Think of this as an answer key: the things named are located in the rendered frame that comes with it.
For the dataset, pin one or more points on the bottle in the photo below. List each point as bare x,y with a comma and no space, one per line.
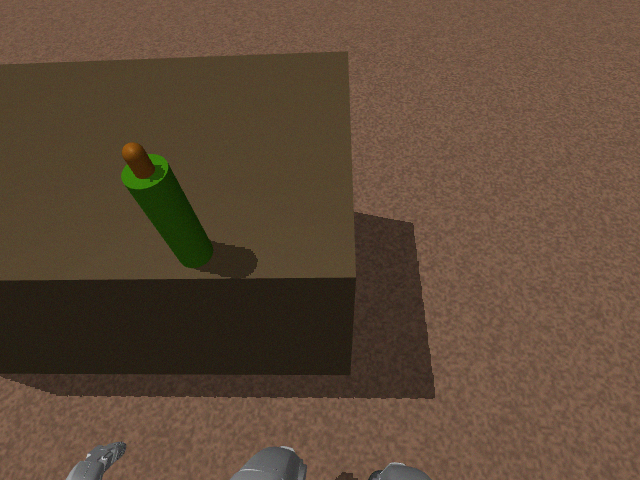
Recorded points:
152,183

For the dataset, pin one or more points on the left robot hand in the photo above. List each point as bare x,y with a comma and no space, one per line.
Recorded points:
97,462

